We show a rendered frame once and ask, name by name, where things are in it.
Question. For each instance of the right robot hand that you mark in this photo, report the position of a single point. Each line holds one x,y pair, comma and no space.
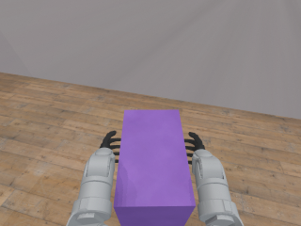
196,141

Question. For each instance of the carton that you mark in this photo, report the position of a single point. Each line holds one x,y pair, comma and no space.
153,186

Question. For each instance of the right robot forearm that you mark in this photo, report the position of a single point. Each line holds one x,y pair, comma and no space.
215,206

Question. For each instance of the left robot forearm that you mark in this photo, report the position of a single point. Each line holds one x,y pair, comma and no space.
94,200

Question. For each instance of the left robot hand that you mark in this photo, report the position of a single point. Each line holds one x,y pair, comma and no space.
108,140

